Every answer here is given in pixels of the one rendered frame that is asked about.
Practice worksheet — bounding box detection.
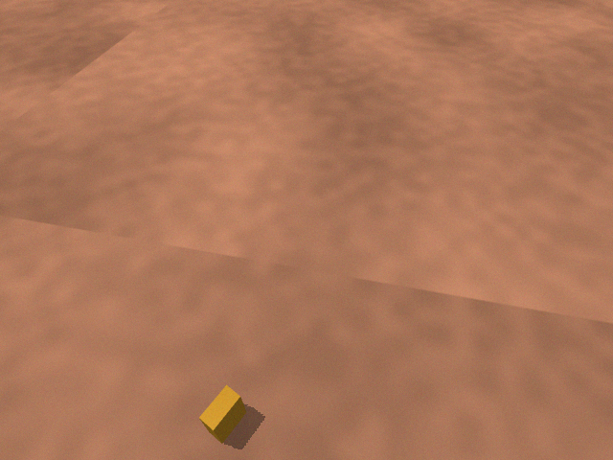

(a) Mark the carton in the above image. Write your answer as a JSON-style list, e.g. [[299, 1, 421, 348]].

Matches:
[[199, 385, 246, 444]]

